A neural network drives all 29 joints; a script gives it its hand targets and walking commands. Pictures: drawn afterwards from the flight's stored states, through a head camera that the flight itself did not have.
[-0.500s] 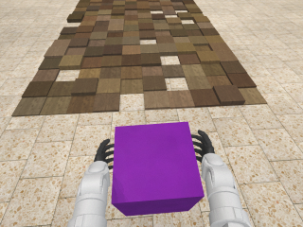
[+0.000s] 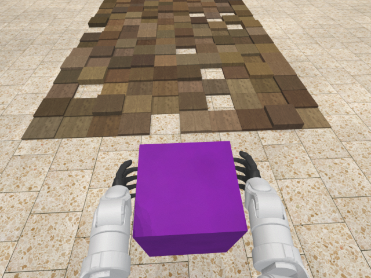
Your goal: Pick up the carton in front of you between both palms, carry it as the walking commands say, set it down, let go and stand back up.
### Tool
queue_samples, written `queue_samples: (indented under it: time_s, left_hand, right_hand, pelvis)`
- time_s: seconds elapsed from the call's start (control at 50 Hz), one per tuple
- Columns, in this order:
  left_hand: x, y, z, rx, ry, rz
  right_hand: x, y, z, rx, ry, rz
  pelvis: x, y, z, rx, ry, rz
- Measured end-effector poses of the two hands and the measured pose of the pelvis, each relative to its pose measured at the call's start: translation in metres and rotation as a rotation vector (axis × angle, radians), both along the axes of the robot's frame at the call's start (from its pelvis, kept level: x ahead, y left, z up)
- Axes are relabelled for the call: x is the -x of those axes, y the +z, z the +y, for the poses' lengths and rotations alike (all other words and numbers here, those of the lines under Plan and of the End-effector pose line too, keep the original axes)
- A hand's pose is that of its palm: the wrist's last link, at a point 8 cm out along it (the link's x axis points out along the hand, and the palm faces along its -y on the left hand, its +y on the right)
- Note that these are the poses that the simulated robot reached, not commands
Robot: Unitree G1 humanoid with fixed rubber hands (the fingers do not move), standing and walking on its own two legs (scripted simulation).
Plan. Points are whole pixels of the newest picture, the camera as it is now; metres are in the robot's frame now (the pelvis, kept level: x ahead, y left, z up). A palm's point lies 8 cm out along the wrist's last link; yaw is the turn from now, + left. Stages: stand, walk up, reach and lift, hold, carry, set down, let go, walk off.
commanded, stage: reach and lift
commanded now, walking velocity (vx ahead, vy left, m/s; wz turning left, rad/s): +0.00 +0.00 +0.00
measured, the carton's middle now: (186, 203) +0.30 +0.00 -0.05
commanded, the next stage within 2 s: hold in 0.54 s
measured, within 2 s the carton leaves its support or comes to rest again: neither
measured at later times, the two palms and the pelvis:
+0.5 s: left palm (119, 190) +0.29 +0.15 +0.04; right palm (254, 180) +0.30 -0.15 +0.05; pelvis +0.00 +0.00 +0.00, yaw +0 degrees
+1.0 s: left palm (118, 193) +0.28 +0.15 +0.04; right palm (257, 183) +0.29 -0.15 +0.06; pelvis +0.00 +0.00 +0.01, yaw +0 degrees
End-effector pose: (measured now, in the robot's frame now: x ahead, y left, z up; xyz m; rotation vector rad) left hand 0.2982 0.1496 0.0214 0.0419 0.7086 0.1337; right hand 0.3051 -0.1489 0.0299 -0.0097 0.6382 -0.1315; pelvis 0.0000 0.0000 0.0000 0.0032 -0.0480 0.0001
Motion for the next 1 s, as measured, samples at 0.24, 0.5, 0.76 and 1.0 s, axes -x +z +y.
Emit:
queue_samples:
  time_s: [0.24, 0.5, 0.76, 1.0]
  left_hand:
    - [0.005, 0.004, -0.001, -0.011, -0.016, 0.022]
    - [0.004, 0.014, 0.000, 0.002, -0.007, -0.004]
    - [0.008, 0.030, 0.001, -0.002, 0.000, -0.040]
    - [0.016, 0.023, -0.002, -0.006, -0.011, 0.007]
  right_hand:
    - [0.004, 0.007, -0.001, 0.019, 0.007, 0.024]
    - [0.005, 0.018, 0.000, 0.019, 0.002, 0.001]
    - [0.007, 0.033, 0.001, 0.026, 0.015, -0.034]
    - [0.016, 0.025, -0.002, 0.021, 0.003, 0.016]
  pelvis:
    - [-0.010, 0.004, 0.001, 0.000, -0.004, -0.026]
    - [-0.004, 0.004, 0.003, 0.002, 0.000, -0.046]
    - [-0.008, 0.007, 0.001, 0.005, 0.008, -0.062]
    - [0.000, 0.006, 0.001, 0.004, 0.005, -0.082]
